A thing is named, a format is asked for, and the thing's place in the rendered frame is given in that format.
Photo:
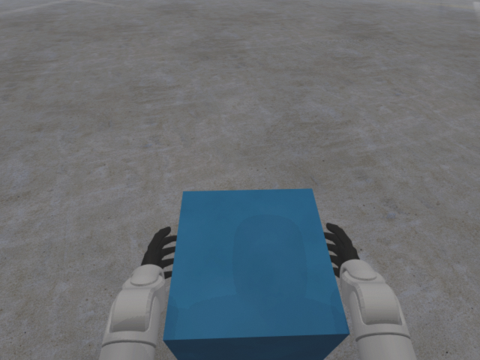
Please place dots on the right robot forearm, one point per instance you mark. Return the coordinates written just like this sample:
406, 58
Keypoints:
378, 321

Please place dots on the left robot forearm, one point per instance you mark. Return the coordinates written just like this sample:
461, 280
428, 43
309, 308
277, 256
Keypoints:
132, 327

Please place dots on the left robot hand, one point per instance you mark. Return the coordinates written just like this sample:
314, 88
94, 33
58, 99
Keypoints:
155, 253

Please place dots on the right robot hand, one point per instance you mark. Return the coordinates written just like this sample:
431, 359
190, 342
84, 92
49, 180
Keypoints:
343, 247

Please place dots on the carton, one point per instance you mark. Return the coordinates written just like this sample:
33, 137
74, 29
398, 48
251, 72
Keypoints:
252, 279

